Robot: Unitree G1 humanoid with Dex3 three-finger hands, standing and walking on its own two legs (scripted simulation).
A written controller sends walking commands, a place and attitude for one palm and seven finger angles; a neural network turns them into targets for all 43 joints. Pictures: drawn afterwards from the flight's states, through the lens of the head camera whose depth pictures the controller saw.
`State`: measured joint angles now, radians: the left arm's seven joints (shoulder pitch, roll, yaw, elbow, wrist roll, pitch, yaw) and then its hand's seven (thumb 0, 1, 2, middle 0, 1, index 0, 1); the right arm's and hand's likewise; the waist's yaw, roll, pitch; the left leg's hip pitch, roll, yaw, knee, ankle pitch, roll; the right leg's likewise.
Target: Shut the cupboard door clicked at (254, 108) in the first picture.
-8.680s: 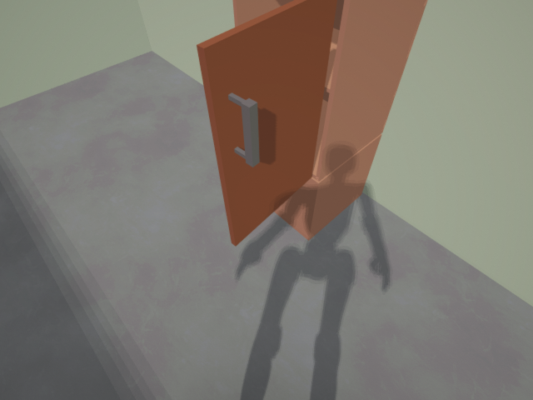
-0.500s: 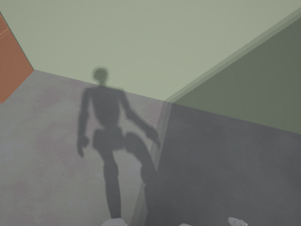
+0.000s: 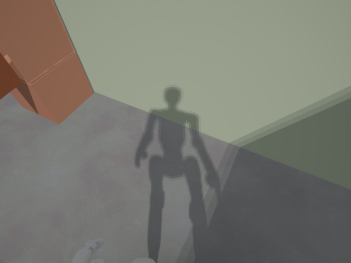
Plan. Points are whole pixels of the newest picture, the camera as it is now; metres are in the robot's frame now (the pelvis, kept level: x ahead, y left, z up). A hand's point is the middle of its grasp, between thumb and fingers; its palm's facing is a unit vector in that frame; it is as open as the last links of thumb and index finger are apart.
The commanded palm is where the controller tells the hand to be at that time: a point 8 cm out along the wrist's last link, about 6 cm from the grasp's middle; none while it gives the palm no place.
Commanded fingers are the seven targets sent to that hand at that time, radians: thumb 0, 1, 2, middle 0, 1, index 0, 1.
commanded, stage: walk to a spot facing it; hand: left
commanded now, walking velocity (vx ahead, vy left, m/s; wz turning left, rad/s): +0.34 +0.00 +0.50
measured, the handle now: out of the picture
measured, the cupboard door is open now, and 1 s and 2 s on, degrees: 95 95 95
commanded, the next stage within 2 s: turn to face it in 1.32 s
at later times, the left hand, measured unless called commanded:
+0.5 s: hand out of the picture +0.10 +0.23 -0.19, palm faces +0.33 -0.93 -0.15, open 7.3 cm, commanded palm none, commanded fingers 0.00 0.90 0.90 -0.20 -0.30 -0.20 -0.30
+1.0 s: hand (100, 138) +0.55 +0.31 -0.17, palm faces +0.16 -0.98 -0.14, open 7.3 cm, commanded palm none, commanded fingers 0.00 0.90 0.90 -0.20 -0.30 -0.20 -0.30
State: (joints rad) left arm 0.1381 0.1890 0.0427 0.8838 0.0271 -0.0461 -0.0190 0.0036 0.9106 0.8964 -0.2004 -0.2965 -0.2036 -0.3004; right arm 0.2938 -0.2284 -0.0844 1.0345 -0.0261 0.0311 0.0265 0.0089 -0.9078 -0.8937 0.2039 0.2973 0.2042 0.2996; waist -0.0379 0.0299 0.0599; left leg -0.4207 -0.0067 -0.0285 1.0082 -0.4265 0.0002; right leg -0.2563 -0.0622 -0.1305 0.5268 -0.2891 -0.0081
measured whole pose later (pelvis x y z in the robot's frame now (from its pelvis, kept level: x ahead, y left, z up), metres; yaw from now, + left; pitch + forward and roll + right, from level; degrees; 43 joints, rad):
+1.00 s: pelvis +0.44 +0.11 -0.01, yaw +15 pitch +1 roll +0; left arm 0.04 0.18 0.03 0.95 0.02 -0.04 -0.03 0.01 0.91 0.90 -0.20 -0.30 -0.20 -0.30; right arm 0.55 -0.10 -0.01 1.19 -0.02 -0.05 -0.02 0.00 -0.91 -0.89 0.20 0.30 0.20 0.30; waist -0.08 -0.02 0.08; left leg 0.06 -0.03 0.09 0.49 -0.47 0.05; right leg -0.39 -0.01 -0.12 0.58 -0.19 -0.08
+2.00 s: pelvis +0.75 +0.23 +0.00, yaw +37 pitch +1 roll +0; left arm 0.11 0.18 0.04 0.88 0.02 -0.02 0.02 0.00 0.91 0.90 -0.20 -0.30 -0.20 -0.30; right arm 0.23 -0.23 -0.09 0.99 -0.02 0.06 0.01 0.01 -0.91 -0.89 0.20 0.30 0.20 0.30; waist -0.05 0.03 0.06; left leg -0.47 -0.05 -0.03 0.96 -0.48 -0.03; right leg -0.26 -0.05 -0.09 0.55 -0.31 0.00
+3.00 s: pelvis +0.80 +0.24 +0.01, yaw +64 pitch -1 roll +2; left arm 0.21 0.16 0.03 0.95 0.02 -0.01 0.02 0.00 0.93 0.90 -0.20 -0.30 -0.21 -0.30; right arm 0.22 -0.22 -0.08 1.02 -0.02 0.08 0.01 0.01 -0.91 -0.89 0.20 0.30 0.20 0.30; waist -0.02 0.00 0.07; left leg -0.45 0.00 0.01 1.01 -0.42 -0.05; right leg -0.18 -0.06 -0.12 0.47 -0.27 -0.03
